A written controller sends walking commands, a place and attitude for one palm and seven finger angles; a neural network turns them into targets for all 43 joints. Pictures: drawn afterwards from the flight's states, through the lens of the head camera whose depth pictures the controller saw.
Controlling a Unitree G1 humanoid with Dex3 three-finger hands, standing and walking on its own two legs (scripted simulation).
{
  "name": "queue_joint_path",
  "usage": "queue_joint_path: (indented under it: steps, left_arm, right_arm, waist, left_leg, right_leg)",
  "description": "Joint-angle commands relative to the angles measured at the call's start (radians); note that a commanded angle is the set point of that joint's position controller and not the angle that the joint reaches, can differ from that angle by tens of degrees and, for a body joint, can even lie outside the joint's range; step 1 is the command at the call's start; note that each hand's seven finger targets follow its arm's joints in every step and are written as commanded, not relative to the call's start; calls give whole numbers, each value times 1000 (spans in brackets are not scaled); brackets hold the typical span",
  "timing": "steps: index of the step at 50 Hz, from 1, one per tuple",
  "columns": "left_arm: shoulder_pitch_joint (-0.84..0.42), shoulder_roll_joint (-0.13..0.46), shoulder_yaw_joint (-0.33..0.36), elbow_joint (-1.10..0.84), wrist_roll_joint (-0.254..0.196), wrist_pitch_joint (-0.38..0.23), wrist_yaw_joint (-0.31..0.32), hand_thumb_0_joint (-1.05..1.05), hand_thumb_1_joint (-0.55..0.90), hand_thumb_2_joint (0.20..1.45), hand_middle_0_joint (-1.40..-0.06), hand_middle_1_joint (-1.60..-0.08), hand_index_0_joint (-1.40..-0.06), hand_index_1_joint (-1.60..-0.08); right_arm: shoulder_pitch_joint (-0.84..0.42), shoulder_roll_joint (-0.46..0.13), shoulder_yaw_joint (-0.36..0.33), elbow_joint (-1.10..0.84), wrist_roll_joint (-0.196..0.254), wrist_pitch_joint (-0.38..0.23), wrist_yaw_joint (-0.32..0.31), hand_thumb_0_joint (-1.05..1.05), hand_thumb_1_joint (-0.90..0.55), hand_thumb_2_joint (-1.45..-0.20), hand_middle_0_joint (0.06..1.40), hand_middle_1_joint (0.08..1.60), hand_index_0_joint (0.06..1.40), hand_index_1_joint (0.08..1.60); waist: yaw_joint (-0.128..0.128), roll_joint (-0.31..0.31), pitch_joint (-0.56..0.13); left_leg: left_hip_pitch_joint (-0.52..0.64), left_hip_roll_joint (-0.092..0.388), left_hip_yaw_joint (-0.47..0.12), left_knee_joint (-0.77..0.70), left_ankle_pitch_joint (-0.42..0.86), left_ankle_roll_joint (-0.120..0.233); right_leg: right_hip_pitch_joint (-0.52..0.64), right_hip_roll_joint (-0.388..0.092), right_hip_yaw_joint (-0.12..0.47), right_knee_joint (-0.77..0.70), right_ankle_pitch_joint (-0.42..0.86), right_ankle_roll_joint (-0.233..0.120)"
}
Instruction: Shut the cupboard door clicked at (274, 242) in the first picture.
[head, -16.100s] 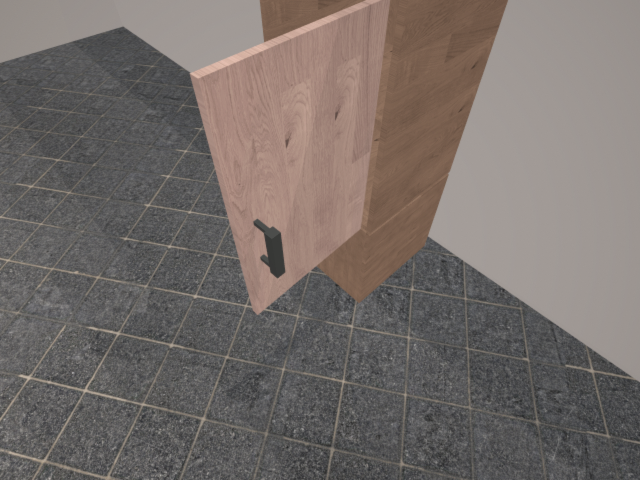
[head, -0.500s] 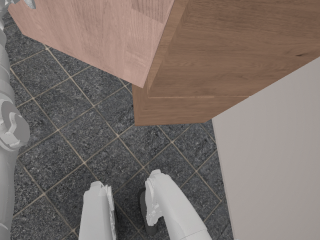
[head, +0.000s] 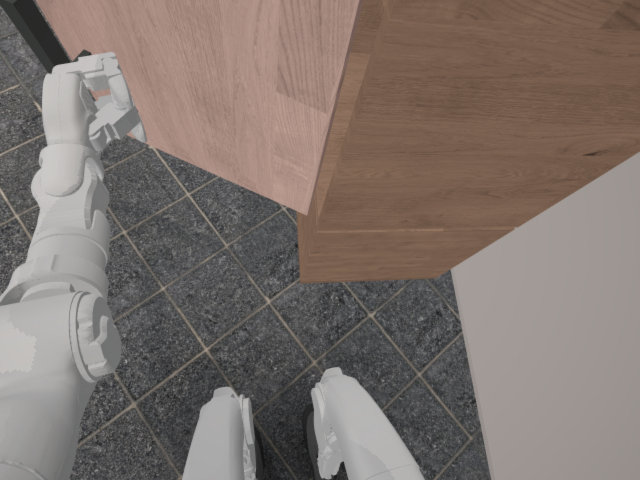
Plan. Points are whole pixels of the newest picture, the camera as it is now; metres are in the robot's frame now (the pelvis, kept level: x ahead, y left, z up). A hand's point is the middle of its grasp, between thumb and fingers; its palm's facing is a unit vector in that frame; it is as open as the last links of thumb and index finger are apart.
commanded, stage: pull the fist back off the door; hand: left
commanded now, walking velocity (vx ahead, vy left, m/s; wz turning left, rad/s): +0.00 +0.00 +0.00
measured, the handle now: (54, 32) +0.66 +0.24 +0.04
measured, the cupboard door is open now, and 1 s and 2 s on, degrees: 63 63 63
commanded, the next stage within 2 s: draw the hand back to the body in 0.26 s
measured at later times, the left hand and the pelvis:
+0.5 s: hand (121, 142) +0.49 +0.16 +0.05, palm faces +0.00 -1.00 -0.04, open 3.1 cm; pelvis -0.01 +0.00 +0.00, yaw +1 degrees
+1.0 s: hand out of the picture +0.34 +0.21 +0.16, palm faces +0.08 -0.98 -0.16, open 3.0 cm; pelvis +0.03 +0.01 +0.10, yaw +2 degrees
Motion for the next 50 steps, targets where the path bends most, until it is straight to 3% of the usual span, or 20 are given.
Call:
queue_joint_path:
  steps: [1,7,9,11,13,14,19,22,25,29,31,34,35,39,41,44,45,46,47,50]
  left_arm:
    - [-376,111,-45,-282,-27,-123,-5,0,900,900,-1300,-1500,-1300,-1500]
    - [-363,66,-74,-281,-36,-148,15,0,900,900,-1300,-1500,-1300,-1500]
    - [-318,53,-79,-280,-38,-163,20,0,900,900,-1300,-1500,-1300,-1500]
    - [-359,35,-101,-263,-37,-174,23,0,900,900,-1300,-1500,-1300,-1500]
    - [-380,63,-90,-216,-26,-174,28,0,900,900,-1300,-1500,-1300,-1500]
    - [-380,40,-104,-201,-27,-171,28,0,900,900,-1300,-1500,-1300,-1500]
    - [-357,67,-81,-154,-30,-164,16,0,900,900,-1300,-1500,-1300,-1500]
    - [-232,143,-8,-314,-57,-162,-8,0,900,900,-1300,-1500,-1300,-1500]
    - [-59,103,-36,-467,-96,-114,-37,0,900,900,-1300,-1500,-1300,-1500]
    - [67,67,-59,-614,-152,-36,-44,0,900,900,-1300,-1500,-1300,-1500]
    - [110,70,-57,-693,-168,-39,-42,0,900,900,-1300,-1500,-1300,-1500]
    - [223,-3,-119,-742,-184,-49,-58,0,900,900,-1300,-1500,-1300,-1500]
    - [246,-14,-136,-756,-186,-51,-66,0,900,900,-1300,-1500,-1300,-1500]
    - [425,-38,-158,-786,-209,-10,-105,0,900,900,-1300,-1500,-1300,-1500]
    - [485,-19,-138,-858,-230,9,-120,0,900,900,-1245,-1440,-1245,-1440]
    - [579,0,-112,-975,-255,34,-132,0,900,900,-1163,-1350,-1163,-1350]
    - [617,46,-146,-1052,-129,94,-15,0,900,900,-1135,-1320,-1135,-1320]
    - [648,-30,-195,-1123,-117,136,46,0,900,900,-1107,-1290,-1107,-1290]
    - [692,-49,-220,-1148,-100,173,92,0,900,900,-1080,-1260,-1080,-1260]
    - [749,-12,-198,-1254,-70,241,181,0,900,900,-997,-1170,-997,-1170]
  right_arm:
    - [146,-179,-86,-28,4,-6,-14,0,-900,-900,200,300,200,300]
    - [92,-178,-92,-23,10,5,-30,0,-900,-900,200,300,200,300]
    - [69,-174,-93,-29,12,4,-32,0,-900,-900,200,300,200,300]
    - [55,-172,-89,-23,12,3,-34,0,-900,-900,200,300,200,300]
    - [44,-178,-86,-20,11,6,-42,0,-900,-900,200,300,200,300]
    - [37,-175,-86,-24,11,4,-42,0,-900,-900,200,300,200,300]
    - [27,-177,-78,-34,12,1,-44,0,-900,-900,200,300,200,300]
    - [16,-178,-84,-81,27,7,-43,0,-900,-900,200,300,200,300]
    - [10,-162,-83,-127,52,14,-45,0,-900,-900,200,300,200,300]
    - [-12,-149,-81,-149,82,10,-73,0,-900,-900,200,300,200,300]
    - [-24,-145,-78,-151,85,-8,-90,0,-900,-900,200,300,200,300]
    - [-42,-136,-78,-147,87,-35,-101,0,-900,-900,200,300,200,300]
    - [-49,-135,-76,-147,91,-44,-105,0,-900,-900,200,300,200,300]
    - [-82,-136,-75,-167,99,-59,-107,0,-900,-900,200,300,200,300]
    - [-106,-133,-73,-187,105,-70,-111,0,-900,-900,200,300,200,300]
    - [-142,-126,-70,-221,108,-87,-116,0,-900,-900,200,300,200,300]
    - [-195,-96,-83,-236,104,-55,-139,0,-900,-900,200,300,200,300]
    - [-216,-78,-76,-257,103,-51,-154,0,-900,-900,200,300,200,300]
    - [-228,-82,-73,-254,99,-49,-162,0,-900,-900,200,300,200,300]
    - [-246,-81,-64,-246,95,-50,-189,0,-900,-900,200,300,200,300]
  waist:
    - [3,150,-613]
    - [3,110,-565]
    - [23,106,-568]
    - [7,122,-544]
    - [-5,80,-502]
    - [-9,74,-493]
    - [7,70,-519]
    - [97,134,-690]
    - [128,86,-716]
    - [127,-54,-533]
    - [138,-44,-496]
    - [135,-46,-400]
    - [134,-14,-366]
    - [163,0,-275]
    - [186,27,-269]
    - [208,-5,-274]
    - [250,20,-334]
    - [227,34,-256]
    - [229,30,-216]
    - [222,-9,-183]
  left_leg:
    - [447,5,-90,-131,491,-23]
    - [458,-1,-90,-143,435,-24]
    - [456,-5,-86,-150,417,-27]
    - [458,-7,-89,-144,413,-28]
    - [403,-7,-91,-142,355,-24]
    - [389,-10,-87,-142,336,-21]
    - [356,-13,-83,-133,334,-21]
    - [498,-13,-76,-184,445,-34]
    - [572,-11,-67,-251,502,-32]
    - [520,-15,-40,-350,368,-13]
    - [556,-17,-35,-391,357,-13]
    - [616,-16,-29,-442,340,-12]
    - [644,-16,-30,-460,347,-13]
    - [721,-11,-41,-542,350,-22]
    - [769,-10,-45,-570,403,-26]
    - [803,-10,-43,-599,462,-25]
    - [892,-10,-49,-654,515,-36]
    - [916,-1,-48,-685,508,-41]
    - [920,4,-52,-710,483,-38]
    - [991,17,-62,-759,541,-34]
  right_leg:
    - [362,-24,95,-139,425,29]
    - [333,-29,97,-153,367,32]
    - [347,-29,100,-155,352,29]
    - [315,-31,97,-151,341,29]
    - [306,-31,100,-152,295,31]
    - [306,-31,103,-158,282,31]
    - [328,-31,107,-144,282,28]
    - [452,-32,109,-153,376,21]
    - [580,-26,106,-205,449,28]
    - [694,-30,122,-336,380,44]
    - [727,-34,121,-370,371,43]
    - [724,-34,110,-420,350,43]
    - [718,-35,105,-431,349,39]
    - [729,-37,83,-479,330,34]
    - [768,-40,75,-490,367,29]
    - [847,-42,75,-508,426,32]
    - [900,-66,127,-559,415,19]
    - [887,-65,118,-590,416,25]
    - [912,-70,115,-609,399,27]
    - [984,-72,106,-660,446,28]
